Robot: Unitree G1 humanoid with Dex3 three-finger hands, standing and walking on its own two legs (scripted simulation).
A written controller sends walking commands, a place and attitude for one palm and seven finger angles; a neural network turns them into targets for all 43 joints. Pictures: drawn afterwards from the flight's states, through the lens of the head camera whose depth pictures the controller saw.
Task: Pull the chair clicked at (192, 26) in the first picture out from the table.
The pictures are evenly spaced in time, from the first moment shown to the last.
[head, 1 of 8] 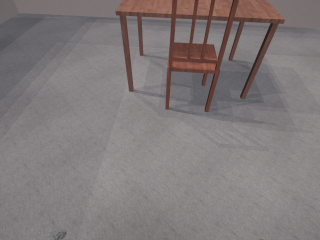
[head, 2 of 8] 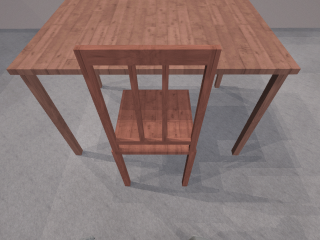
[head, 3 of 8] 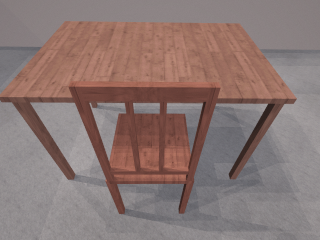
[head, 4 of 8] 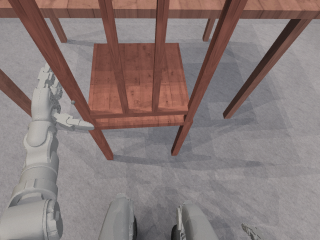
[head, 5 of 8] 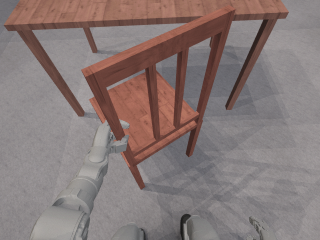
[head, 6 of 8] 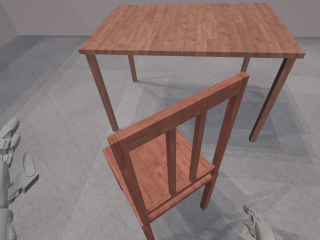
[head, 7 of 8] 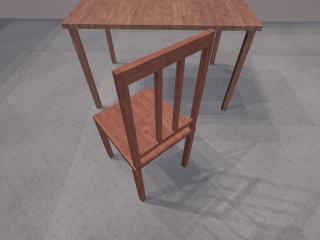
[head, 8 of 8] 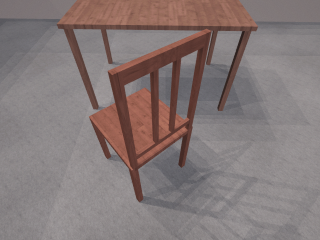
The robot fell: no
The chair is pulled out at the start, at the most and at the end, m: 0.00 0.50 0.50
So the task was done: yes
